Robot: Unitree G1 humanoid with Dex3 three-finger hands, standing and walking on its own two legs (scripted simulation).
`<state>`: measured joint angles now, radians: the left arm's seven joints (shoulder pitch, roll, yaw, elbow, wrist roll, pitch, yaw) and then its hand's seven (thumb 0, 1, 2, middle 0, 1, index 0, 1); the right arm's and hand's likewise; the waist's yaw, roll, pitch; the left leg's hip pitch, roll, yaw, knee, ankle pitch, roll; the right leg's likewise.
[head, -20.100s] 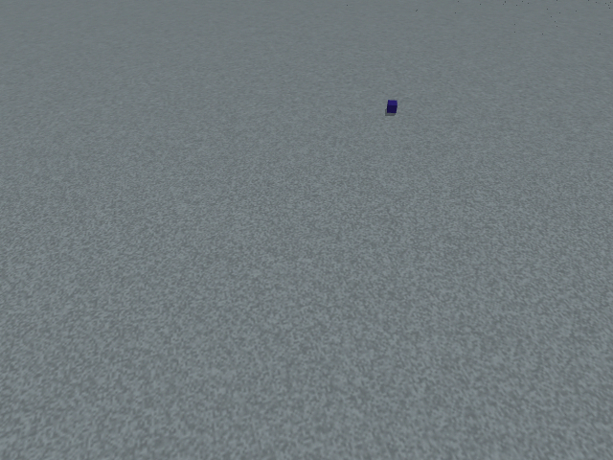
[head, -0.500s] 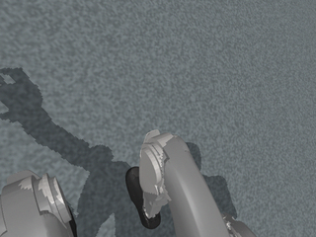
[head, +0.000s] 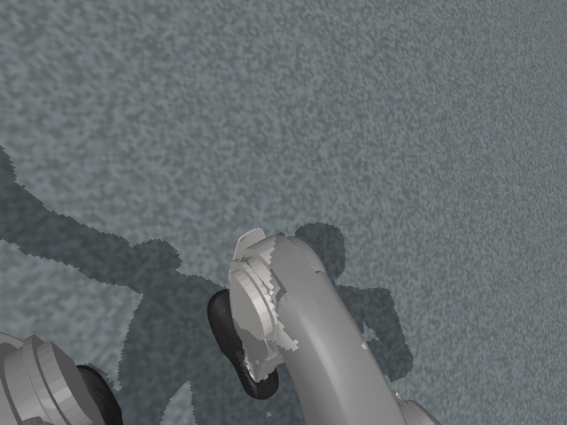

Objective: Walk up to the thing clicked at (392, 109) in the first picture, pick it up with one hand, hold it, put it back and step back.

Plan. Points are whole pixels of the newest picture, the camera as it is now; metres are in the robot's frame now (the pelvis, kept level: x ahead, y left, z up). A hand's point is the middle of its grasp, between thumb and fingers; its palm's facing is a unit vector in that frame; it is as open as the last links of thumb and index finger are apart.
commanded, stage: rest palm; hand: left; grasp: from above
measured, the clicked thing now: out of the picture +0.51 +0.34 -0.28
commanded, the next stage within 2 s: close in 1.12 s
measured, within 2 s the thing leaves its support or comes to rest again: neither
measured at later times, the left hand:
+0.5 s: hand out of the picture +0.49 +0.33 -0.24, palm faces -0.45 -0.14 -0.88, open 11.5 cm
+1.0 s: hand out of the picture +0.49 +0.33 -0.25, palm faces -0.44 -0.15 -0.88, open 11.3 cm
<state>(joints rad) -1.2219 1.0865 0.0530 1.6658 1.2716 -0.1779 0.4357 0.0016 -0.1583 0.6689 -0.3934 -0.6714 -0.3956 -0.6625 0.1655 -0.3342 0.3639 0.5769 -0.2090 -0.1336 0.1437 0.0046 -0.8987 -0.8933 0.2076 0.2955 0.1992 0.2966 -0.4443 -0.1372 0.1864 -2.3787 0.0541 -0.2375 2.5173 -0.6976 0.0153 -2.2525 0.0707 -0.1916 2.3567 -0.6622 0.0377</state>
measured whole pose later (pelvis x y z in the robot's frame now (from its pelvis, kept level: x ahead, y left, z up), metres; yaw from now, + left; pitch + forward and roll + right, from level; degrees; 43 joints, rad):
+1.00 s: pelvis +0.00 +0.00 +0.00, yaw -2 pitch +29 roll -15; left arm -1.23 1.14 0.03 1.70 1.23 -0.17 0.48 0.00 -0.05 0.58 -0.46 -0.64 -0.47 -0.62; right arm 0.12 -0.36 0.40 0.58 -0.23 -0.17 0.16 0.00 -0.91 -0.90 0.21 0.30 0.20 0.30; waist -0.45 -0.17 0.23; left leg -2.36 0.06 -0.26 2.52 -0.70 0.02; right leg -2.23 0.08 -0.21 2.33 -0.65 0.05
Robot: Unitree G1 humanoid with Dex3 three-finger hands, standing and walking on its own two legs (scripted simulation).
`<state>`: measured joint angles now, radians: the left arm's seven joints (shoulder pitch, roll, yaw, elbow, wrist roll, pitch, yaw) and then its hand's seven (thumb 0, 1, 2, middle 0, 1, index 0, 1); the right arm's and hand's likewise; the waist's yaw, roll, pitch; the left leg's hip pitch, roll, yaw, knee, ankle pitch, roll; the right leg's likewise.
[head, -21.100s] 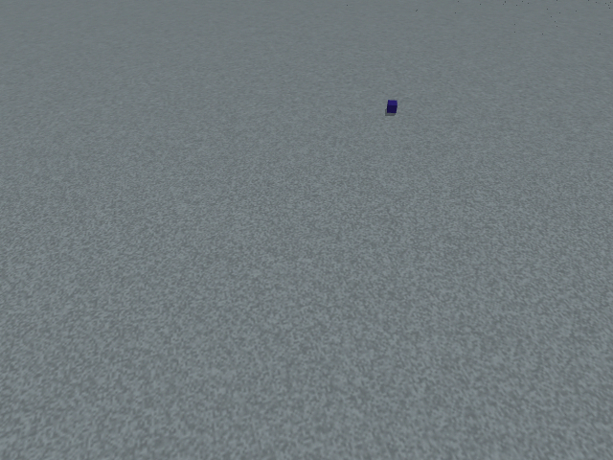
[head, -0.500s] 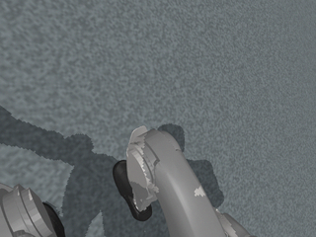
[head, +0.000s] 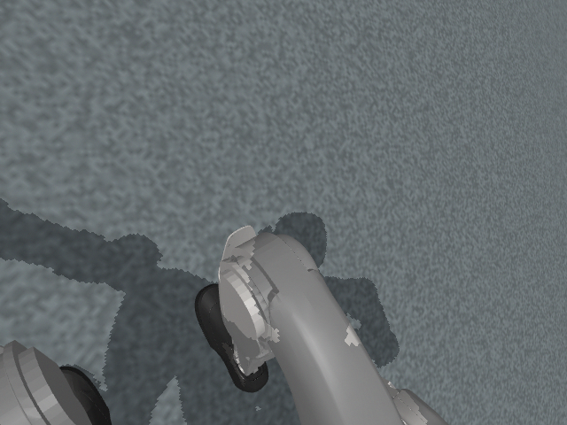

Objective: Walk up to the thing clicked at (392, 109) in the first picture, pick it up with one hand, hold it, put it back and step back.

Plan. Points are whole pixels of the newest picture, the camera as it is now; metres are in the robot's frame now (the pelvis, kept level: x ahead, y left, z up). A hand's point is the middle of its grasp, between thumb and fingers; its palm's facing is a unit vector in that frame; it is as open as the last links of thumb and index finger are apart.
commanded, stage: rest palm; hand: left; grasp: from above
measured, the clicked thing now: out of the picture +0.51 +0.35 -0.29
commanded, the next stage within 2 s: close in 0.12 s
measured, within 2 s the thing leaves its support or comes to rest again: leaves its support in 1.84 s
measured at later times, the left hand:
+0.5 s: hand out of the picture +0.49 +0.34 -0.25, palm faces -0.43 -0.15 -0.89, open 10.1 cm
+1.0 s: hand out of the picture +0.49 +0.34 -0.25, palm faces -0.43 -0.15 -0.89, open 8.5 cm
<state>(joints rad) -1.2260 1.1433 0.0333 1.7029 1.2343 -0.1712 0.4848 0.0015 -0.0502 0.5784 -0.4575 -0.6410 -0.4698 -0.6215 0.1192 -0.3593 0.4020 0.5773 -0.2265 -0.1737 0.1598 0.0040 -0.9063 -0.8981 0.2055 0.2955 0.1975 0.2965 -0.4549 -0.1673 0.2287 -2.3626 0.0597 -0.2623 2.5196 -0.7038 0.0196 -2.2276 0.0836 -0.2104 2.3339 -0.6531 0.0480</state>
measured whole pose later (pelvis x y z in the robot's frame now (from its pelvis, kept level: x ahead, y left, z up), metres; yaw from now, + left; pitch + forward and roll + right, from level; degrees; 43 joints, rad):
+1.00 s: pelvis +0.00 +0.00 +0.00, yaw -1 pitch +29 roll -16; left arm -1.22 1.16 0.02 1.68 1.24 -0.19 0.48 0.00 0.32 0.26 -0.71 -0.44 -0.75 -0.39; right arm 0.11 -0.35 0.41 0.57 -0.23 -0.15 0.16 0.00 -0.90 -0.89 0.21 0.30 0.20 0.30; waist -0.45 -0.17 0.23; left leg -2.36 0.06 -0.27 2.52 -0.71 0.02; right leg -2.22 0.09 -0.22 2.32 -0.66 0.05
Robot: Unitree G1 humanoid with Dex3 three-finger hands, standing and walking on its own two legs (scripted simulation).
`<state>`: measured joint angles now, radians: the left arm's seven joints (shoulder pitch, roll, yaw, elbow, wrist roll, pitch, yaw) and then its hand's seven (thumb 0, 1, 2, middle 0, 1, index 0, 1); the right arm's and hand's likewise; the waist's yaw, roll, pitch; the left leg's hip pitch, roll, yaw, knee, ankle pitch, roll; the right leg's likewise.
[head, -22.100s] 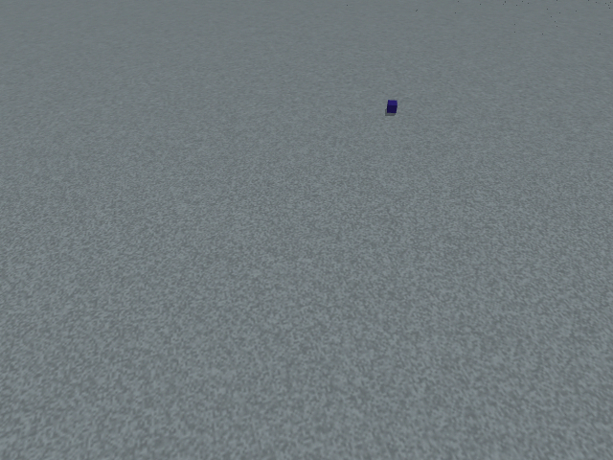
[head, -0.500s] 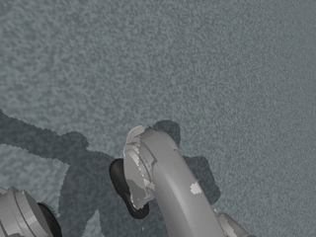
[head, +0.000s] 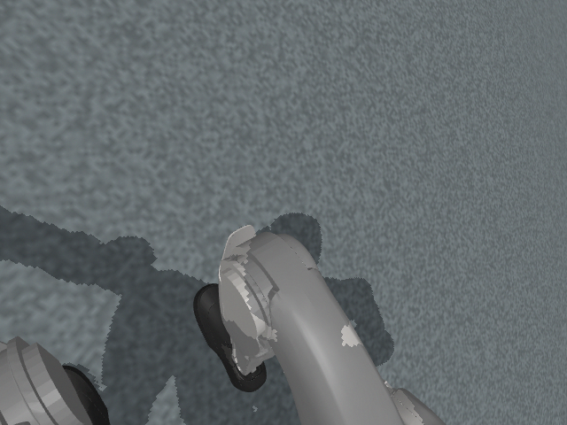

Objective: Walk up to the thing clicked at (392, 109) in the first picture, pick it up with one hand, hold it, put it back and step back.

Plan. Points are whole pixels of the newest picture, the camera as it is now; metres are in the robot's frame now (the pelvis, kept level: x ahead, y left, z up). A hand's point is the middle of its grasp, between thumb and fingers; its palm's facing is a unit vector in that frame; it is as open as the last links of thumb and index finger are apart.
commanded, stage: close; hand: left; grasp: from above
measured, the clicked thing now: out of the picture +0.50 +0.35 -0.29
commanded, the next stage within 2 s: settle in 0.44 s
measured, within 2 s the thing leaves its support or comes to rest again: leaves its support in 0.84 s
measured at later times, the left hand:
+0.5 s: hand out of the picture +0.49 +0.34 -0.25, palm faces -0.42 -0.16 -0.89, open 8.4 cm
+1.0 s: hand out of the picture +0.49 +0.36 -0.22, palm faces -0.40 -0.13 -0.91, open 8.4 cm
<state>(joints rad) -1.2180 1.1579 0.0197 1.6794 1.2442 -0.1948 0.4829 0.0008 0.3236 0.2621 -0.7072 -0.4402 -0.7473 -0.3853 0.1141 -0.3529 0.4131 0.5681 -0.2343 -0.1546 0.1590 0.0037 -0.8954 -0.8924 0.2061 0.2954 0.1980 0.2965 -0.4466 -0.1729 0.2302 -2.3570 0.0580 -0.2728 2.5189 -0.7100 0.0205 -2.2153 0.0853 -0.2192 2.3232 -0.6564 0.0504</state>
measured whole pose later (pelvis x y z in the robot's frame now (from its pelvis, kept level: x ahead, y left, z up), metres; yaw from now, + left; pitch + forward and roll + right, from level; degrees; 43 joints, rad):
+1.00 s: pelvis +0.00 +0.00 +0.00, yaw +1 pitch +30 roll -16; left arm -1.16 1.08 0.04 1.52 1.23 -0.15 0.39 0.00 0.25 0.19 -0.89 -0.26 -0.92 -0.22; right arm 0.14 -0.35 0.35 0.56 -0.21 -0.13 0.17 0.00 -0.91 -0.90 0.21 0.30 0.20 0.30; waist -0.40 -0.13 0.16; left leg -2.36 0.05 -0.26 2.50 -0.71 0.01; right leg -2.22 0.08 -0.21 2.32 -0.66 0.04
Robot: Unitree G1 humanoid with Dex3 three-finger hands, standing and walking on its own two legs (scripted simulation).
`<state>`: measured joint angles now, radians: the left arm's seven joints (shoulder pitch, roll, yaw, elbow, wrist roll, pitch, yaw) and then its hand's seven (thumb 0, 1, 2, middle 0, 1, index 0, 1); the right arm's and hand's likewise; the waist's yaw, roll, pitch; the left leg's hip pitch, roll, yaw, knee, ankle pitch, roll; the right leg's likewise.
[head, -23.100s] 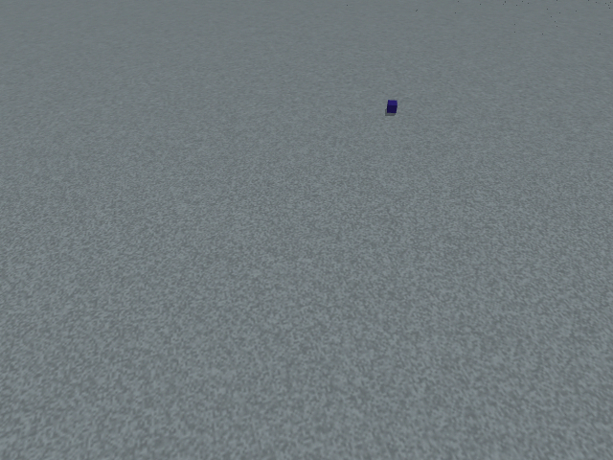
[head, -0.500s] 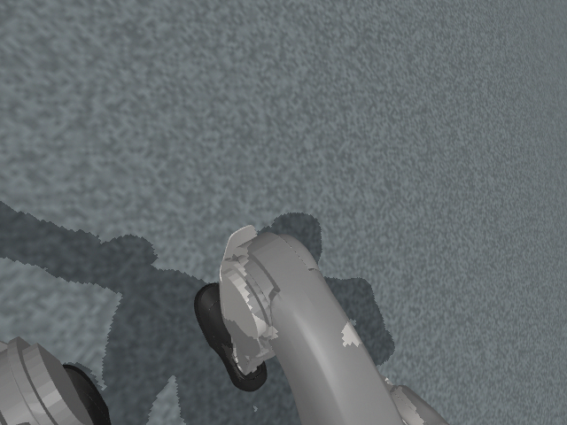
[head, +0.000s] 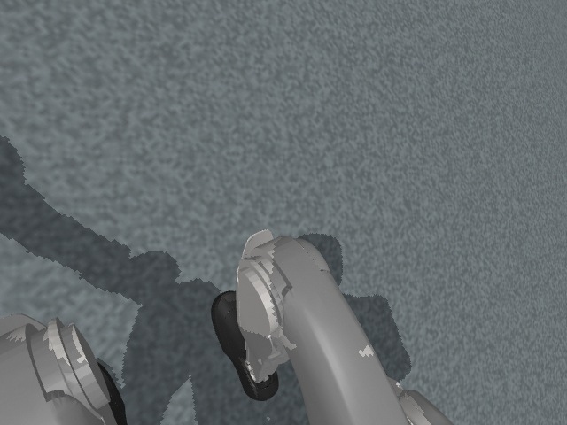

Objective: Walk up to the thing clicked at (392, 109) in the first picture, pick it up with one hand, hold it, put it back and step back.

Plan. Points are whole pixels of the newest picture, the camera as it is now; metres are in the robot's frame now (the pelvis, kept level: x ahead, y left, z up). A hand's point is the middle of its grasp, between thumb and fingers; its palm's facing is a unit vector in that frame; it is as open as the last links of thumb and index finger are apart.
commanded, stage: settle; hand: left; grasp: from above
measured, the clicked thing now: out of the picture +0.51 +0.36 -0.26
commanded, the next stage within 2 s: lift in 0.48 s
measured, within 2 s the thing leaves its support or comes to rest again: neither
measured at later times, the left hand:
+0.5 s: hand out of the picture +0.49 +0.36 -0.15, palm faces -0.43 -0.10 -0.90, open 8.4 cm
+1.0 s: hand out of the picture +0.43 +0.37 -0.07, palm faces -0.48 -0.15 -0.87, open 8.4 cm
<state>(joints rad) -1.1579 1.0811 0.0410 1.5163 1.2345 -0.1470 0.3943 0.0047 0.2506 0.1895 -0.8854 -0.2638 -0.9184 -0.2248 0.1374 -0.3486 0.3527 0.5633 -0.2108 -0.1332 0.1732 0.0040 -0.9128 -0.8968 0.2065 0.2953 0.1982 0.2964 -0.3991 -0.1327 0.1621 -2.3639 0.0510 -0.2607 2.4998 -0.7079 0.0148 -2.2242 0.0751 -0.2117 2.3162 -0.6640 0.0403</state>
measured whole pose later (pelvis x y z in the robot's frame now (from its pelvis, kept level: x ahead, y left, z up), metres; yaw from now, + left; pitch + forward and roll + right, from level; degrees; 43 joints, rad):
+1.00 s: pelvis -0.01 +0.00 +0.05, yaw +7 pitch +35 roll -10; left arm -0.92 0.82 0.02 1.02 1.09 -0.12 -0.04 0.00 0.29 0.20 -0.84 -0.31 -0.87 -0.28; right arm 0.22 -0.31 0.13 0.56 -0.08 0.11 0.07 0.01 -0.91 -0.90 0.21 0.30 0.20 0.30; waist -0.23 0.02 -0.05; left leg -2.27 0.02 -0.13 2.27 -0.63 0.03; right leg -2.15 0.02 -0.11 2.18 -0.65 0.03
